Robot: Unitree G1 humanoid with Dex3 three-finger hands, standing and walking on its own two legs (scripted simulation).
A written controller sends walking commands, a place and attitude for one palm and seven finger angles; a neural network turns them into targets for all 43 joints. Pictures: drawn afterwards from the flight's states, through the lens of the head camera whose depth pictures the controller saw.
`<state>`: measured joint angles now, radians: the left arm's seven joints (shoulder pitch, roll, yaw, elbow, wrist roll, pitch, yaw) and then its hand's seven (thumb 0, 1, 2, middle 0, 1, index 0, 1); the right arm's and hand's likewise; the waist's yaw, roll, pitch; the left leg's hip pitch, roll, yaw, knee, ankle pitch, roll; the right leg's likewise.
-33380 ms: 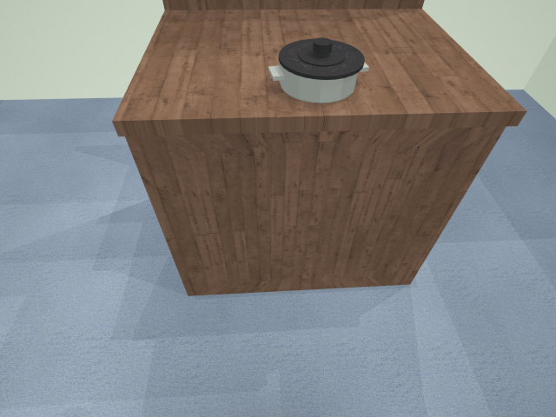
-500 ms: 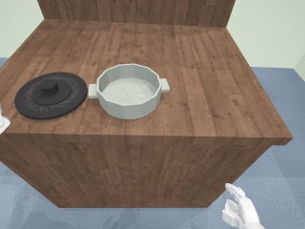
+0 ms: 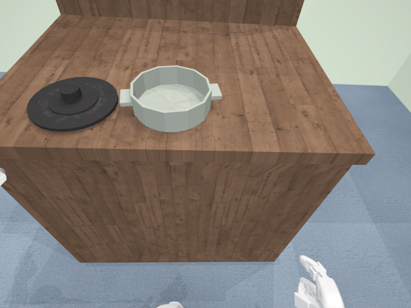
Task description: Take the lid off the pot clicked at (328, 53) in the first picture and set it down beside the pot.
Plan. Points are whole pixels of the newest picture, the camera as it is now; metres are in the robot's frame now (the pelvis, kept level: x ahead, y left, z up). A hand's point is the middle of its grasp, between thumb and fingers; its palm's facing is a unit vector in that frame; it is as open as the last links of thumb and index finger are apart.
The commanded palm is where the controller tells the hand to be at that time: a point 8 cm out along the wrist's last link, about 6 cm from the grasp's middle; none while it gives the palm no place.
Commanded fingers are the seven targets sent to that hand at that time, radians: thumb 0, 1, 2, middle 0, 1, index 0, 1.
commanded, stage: step back with the hand held close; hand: left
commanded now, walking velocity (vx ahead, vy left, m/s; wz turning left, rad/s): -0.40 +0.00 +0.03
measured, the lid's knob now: (70, 92) +0.54 +0.34 +0.12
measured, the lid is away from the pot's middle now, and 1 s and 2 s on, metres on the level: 0.23 0.23 0.23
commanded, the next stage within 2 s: stop stepping back and stand still in 0.32 s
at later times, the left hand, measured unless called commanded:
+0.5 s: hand out of the picture +0.08 +0.23 +0.26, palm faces +0.34 -0.82 -0.46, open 7.4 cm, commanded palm +0.01 +0.30 +0.29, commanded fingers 0.00 0.90 0.90 -0.20 -0.30 -0.20 -0.30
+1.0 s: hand out of the picture -0.09 +0.33 +0.30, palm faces +0.55 -0.81 -0.22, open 7.4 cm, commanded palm -0.12 +0.36 +0.29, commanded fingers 0.00 0.90 0.90 -0.20 -0.30 -0.20 -0.30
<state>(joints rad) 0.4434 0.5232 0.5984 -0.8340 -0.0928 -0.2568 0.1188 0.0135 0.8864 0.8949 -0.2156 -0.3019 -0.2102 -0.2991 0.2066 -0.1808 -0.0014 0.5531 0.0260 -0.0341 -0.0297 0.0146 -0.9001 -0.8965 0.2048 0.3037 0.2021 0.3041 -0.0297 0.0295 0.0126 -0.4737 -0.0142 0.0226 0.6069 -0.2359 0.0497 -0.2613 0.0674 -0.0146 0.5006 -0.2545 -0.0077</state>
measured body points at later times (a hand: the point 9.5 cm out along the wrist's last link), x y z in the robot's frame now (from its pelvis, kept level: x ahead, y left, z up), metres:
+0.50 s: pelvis -0.13 +0.03 -0.01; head -0.11 +0.05 +0.44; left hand +0.05 +0.27 +0.28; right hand +0.02 -0.21 -0.09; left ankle +0.01 +0.11 -0.72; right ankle -0.18 -0.13 -0.73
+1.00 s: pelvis -0.25 +0.08 +0.01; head -0.28 +0.13 +0.45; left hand -0.12 +0.37 +0.31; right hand -0.09 -0.16 -0.05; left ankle -0.28 +0.20 -0.70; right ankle -0.23 -0.04 -0.72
